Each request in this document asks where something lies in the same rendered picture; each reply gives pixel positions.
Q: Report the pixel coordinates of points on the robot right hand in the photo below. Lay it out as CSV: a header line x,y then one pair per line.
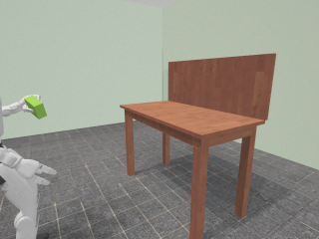
x,y
28,167

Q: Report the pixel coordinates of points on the table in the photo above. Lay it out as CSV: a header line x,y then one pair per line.
x,y
209,102

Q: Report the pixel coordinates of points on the robot right shin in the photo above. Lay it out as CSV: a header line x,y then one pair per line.
x,y
27,228

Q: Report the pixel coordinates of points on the robot left hand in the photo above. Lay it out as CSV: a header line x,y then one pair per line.
x,y
24,106

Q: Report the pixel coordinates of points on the right robot forearm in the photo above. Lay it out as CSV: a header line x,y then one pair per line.
x,y
9,159

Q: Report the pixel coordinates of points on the left robot forearm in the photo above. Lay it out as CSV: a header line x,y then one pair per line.
x,y
11,109

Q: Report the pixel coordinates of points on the right robot thigh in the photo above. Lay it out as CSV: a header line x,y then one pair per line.
x,y
19,192

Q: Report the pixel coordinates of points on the sponge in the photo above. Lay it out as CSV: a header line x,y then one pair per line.
x,y
37,107

